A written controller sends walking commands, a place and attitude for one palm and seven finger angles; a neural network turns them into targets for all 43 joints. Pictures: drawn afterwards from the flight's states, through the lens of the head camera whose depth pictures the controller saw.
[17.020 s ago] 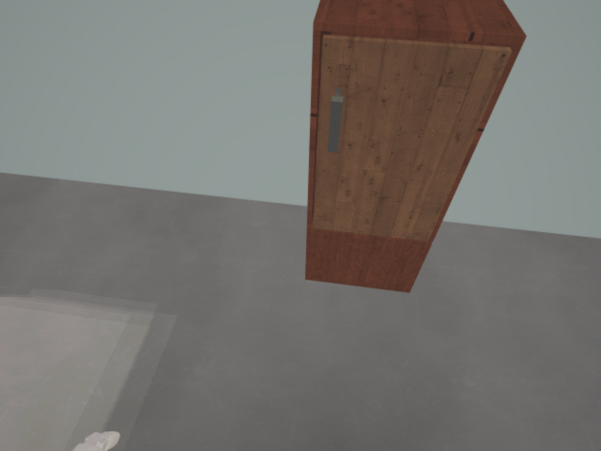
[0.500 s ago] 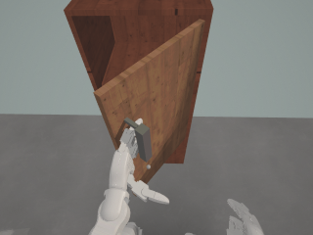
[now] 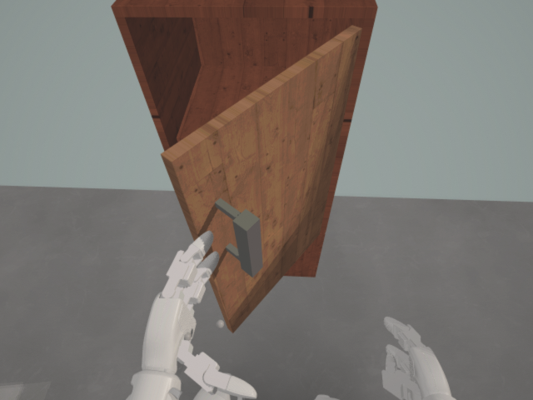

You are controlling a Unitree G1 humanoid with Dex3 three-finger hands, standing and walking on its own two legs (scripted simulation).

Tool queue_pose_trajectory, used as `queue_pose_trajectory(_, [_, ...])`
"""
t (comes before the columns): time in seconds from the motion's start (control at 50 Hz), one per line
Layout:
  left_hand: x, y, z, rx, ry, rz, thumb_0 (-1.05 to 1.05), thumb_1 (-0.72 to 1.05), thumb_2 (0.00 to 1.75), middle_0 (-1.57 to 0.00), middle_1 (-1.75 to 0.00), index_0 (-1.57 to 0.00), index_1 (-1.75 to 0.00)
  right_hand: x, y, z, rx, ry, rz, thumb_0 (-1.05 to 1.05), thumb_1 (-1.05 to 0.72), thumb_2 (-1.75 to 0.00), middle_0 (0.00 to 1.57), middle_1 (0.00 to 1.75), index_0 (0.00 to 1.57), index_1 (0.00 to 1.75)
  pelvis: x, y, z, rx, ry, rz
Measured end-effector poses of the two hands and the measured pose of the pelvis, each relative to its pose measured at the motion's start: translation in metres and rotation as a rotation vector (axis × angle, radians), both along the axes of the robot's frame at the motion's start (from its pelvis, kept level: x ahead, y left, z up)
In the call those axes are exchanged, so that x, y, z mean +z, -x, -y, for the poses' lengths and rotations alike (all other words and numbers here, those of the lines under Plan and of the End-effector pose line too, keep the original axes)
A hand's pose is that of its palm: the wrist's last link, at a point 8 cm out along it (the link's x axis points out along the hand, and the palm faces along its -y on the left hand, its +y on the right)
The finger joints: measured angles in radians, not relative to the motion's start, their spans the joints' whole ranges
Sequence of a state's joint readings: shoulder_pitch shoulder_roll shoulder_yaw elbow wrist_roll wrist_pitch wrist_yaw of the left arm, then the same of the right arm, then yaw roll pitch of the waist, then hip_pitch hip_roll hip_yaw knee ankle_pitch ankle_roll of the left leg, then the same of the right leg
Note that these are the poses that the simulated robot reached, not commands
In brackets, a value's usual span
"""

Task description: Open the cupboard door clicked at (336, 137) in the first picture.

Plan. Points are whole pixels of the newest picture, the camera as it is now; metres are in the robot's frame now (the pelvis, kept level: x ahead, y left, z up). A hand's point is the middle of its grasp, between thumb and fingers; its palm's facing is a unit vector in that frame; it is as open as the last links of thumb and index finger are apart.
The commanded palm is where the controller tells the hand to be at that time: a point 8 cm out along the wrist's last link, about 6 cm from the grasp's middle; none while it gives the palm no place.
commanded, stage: slide the hand sideways off the handle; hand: left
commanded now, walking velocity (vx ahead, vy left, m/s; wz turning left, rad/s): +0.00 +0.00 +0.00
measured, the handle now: (238, 238) +0.33 +0.06 +0.07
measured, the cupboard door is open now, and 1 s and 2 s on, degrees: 53 53 53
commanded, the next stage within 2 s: draw the hand back to the body in 0.32 s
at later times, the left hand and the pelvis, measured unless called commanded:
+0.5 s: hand (192, 344) +0.19 +0.10 +0.07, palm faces -0.07 -1.00 -0.01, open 16.3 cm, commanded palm +0.16 +0.17 +0.08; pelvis -0.01 -0.01 -0.01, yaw +0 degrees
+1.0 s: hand (110, 333) +0.18 +0.17 +0.14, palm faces +0.04 -0.98 -0.18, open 15.8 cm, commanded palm +0.15 +0.23 +0.16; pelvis +0.01 +0.01 +0.03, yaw +0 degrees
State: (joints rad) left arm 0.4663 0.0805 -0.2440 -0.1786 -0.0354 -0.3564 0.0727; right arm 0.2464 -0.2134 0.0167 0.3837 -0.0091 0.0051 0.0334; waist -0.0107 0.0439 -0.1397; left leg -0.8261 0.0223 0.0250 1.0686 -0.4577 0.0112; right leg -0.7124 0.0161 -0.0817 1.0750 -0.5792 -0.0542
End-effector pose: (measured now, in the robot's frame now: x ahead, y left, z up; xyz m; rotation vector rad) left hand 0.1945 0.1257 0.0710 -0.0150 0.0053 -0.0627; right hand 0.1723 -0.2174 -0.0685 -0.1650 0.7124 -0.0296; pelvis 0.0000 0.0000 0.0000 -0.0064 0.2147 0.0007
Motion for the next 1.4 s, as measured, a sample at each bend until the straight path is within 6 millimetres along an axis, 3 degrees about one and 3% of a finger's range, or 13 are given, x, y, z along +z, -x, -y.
queue_pose_trajectory(0.26, [0.001, 0.022, -0.026, 0.036, -0.02, -0.02, -0.01, -0.5, 0.3, -0.16, -0.3, -0.16, -0.31, -0.006, 0.003, 0.013, -0.027, 0.014, -0.003, 0.01, -0.9, -0.9, 0.2, 0.3, 0.2, 0.29, -0.005, -0.001, 0.008, 0.008, 0.002, -0.011])
queue_pose_trajectory(0.38, [-0.001, 0.03, -0.03, 0.013, -0.018, -0.017, -0.01, -0.5, 0.3, -0.15, -0.3, -0.15, -0.3, -0.008, 0.005, 0.018, -0.041, 0.032, 0.005, 0.01, -0.9, -0.9, 0.2, 0.3, 0.2, 0.29, -0.008, 0.002, 0.008, 0.011, 0.006, -0.016])
queue_pose_trajectory(0.48, [-0.001, 0.025, -0.028, -0.004, -0.016, 0.002, -0.01, -0.5, 0.3, -0.15, -0.3, -0.15, -0.3, -0.011, 0.007, 0.018, -0.045, 0.038, 0.014, 0.01, -0.9, -0.9, 0.2, 0.3, 0.2, 0.29, -0.012, 0.006, 0.007, 0.01, 0.01, -0.018])
queue_pose_trajectory(0.7, [0.038, 0.025, -0.055, 0.037, -0.063, 0.014, -0.01, -0.49, 0.3, -0.15, -0.3, -0.15, -0.3, 0.008, 0.012, 0.007, -0.078, 0.0, 0.025, 0.01, -0.9, -0.9, 0.2, 0.3, 0.2, 0.29, 0.009, 0.0, 0.004, 0.005, 0.011, 0.036])
queue_pose_trajectory(0.92, [0.065, 0.036, -0.082, 0.042, -0.079, 0.037, -0.01, -0.48, 0.31, -0.16, -0.3, -0.16, -0.3, 0.032, -0.003, 0.006, -0.067, 0.023, 0.093, 0.01, -0.9, -0.9, 0.2, 0.3, 0.2, 0.29, 0.022, -0.006, -0.003, 0.013, 0.018, 0.079])
queue_pose_trajectory(1.14, [0.095, 0.041, -0.117, 0.249, -0.322, -0.065, -0.01, -0.22, 0.42, -0.17, -0.3, -0.17, -0.3, 0.055, -0.012, -0.011, -0.07, 0.056, 0.086, 0.01, -0.9, -0.9, 0.2, 0.3, 0.2, 0.29, 0.049, -0.012, -0.012, -0.001, 0.017, 0.158])
queue_pose_trajectory(1.4, [0.139, 0.022, -0.16, 0.379, -0.409, 0.016, 0.0, 0.22, 0.61, -0.19, -0.3, -0.19, -0.3, 0.067, -0.022, -0.026, -0.032, 0.056, 0.064, 0.01, -0.9, -0.9, 0.2, 0.3, 0.21, 0.3, 0.07, -0.024, -0.024, -0.015, 0.007, 0.232])
